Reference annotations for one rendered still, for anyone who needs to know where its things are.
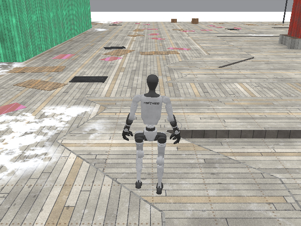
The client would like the robot right upper arm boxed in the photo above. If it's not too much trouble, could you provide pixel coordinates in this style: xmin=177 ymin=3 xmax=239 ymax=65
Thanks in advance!
xmin=162 ymin=96 xmax=174 ymax=122

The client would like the left robot shin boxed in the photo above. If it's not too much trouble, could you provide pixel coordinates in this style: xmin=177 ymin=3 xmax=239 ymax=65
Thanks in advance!
xmin=136 ymin=150 xmax=143 ymax=182

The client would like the right robot forearm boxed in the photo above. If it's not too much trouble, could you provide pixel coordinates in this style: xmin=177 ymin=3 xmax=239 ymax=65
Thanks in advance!
xmin=170 ymin=115 xmax=180 ymax=135

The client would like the left robot forearm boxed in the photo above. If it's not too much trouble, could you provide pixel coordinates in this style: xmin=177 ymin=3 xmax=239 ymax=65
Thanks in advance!
xmin=123 ymin=113 xmax=133 ymax=132

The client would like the robot left upper arm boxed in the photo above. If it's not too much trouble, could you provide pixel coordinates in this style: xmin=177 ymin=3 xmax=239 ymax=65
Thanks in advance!
xmin=128 ymin=95 xmax=142 ymax=120

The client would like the right robot shin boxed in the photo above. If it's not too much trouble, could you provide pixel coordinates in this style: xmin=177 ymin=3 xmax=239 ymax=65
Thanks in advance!
xmin=157 ymin=158 xmax=164 ymax=188

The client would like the robot shin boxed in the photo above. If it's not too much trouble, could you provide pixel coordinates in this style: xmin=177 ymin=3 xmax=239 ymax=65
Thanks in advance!
xmin=136 ymin=150 xmax=143 ymax=182
xmin=157 ymin=158 xmax=164 ymax=188

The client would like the robot right hand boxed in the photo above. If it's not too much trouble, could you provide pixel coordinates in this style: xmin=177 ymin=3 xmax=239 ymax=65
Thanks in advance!
xmin=170 ymin=133 xmax=181 ymax=144

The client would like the robot left hand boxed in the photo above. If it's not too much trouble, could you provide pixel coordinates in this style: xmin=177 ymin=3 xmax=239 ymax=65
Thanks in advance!
xmin=122 ymin=130 xmax=133 ymax=141

